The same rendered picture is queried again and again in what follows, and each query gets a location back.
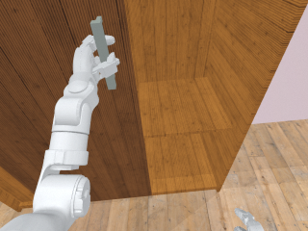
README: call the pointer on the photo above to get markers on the left robot forearm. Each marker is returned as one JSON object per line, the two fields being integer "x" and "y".
{"x": 71, "y": 127}

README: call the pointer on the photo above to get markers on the wardrobe door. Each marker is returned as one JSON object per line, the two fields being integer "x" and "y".
{"x": 14, "y": 188}
{"x": 38, "y": 39}

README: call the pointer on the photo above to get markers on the handle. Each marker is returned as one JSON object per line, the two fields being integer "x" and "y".
{"x": 102, "y": 48}

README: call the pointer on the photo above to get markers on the left robot hand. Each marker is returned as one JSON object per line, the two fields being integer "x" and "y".
{"x": 84, "y": 61}

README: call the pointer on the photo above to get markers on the left robot upper arm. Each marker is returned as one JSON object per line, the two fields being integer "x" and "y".
{"x": 60, "y": 200}

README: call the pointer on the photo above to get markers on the right robot hand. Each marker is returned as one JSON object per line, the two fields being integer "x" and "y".
{"x": 248, "y": 220}

